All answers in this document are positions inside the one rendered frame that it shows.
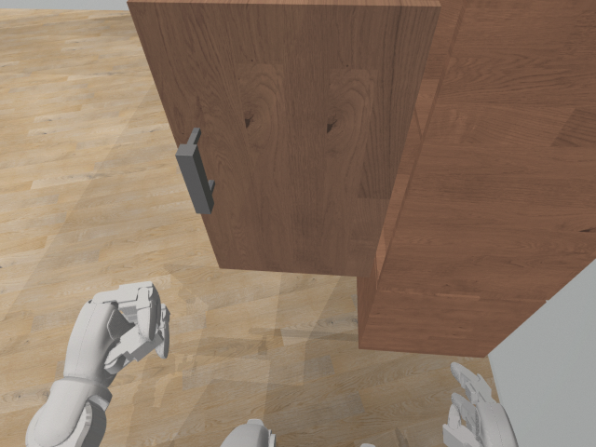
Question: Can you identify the handle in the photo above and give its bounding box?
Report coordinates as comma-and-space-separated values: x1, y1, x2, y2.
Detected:
175, 128, 215, 214

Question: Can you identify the robot right hand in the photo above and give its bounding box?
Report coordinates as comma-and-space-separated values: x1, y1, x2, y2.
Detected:
442, 362, 519, 447

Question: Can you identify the robot left hand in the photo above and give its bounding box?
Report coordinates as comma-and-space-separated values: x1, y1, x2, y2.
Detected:
63, 281, 170, 387

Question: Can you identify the cupboard door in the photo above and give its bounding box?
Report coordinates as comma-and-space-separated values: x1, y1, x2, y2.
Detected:
127, 0, 441, 278

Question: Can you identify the left robot thigh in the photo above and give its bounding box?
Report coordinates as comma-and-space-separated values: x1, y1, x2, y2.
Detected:
220, 424, 276, 447

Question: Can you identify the robot left forearm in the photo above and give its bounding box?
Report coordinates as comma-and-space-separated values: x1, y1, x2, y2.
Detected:
25, 377, 113, 447

